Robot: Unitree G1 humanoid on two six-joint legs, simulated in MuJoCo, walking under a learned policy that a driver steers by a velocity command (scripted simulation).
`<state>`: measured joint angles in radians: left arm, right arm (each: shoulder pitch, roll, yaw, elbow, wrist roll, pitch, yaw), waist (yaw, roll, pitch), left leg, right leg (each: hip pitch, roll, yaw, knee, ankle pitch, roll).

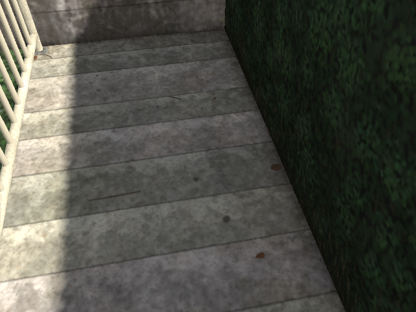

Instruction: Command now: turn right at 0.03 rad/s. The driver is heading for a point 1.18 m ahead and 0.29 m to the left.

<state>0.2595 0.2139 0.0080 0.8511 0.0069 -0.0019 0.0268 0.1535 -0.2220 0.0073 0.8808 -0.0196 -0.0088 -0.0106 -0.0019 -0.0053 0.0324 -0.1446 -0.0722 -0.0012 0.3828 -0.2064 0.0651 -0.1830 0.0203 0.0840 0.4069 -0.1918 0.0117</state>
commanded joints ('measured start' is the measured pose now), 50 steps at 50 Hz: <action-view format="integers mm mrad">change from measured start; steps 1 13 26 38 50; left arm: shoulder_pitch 6 -126 319 236 184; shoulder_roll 94 111 289 182 308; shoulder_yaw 17 18 89 75 93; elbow -25 -8 76 83 28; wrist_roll -1 34 57 14 12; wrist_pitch -12 -1 -90 -155 -82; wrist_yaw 6 -9 -7 -6 7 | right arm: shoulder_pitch -12 127 -13 -200 290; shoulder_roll -105 -234 -30 -98 -224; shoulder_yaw -23 -87 -46 -66 -115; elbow -15 95 -49 -145 -86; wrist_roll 2 1 5 -9 -26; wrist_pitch -13 8 -82 -46 -27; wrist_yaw -3 4 29 100 57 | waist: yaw -8 -86 176 57 -274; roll -8 177 -348 -95 -171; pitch -19 118 -63 103 -218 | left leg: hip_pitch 2 -3 -576 -738 135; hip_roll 136 343 6 89 -82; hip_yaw -143 -460 34 -33 103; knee -101 -337 490 600 234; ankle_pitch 32 -751 -253 221 -127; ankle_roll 15 186 58 -12 227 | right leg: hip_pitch -7 -322 437 180 192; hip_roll -76 -13 -387 -236 -294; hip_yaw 65 -101 414 -95 -332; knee -51 281 -266 -427 647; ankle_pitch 116 -268 -572 -43 1205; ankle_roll -3 -36 -172 -94 -79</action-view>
